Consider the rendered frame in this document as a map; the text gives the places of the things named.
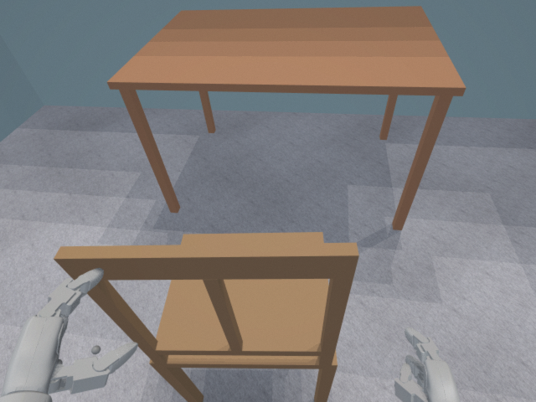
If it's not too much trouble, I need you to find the table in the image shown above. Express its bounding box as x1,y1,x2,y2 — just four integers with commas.
107,6,466,230

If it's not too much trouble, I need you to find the left robot hand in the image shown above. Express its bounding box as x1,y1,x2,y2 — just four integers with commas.
1,268,138,397

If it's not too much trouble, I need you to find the right robot hand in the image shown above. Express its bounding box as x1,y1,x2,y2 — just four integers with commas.
394,327,461,402

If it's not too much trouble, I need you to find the chair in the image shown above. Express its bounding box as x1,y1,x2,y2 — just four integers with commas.
54,232,359,402

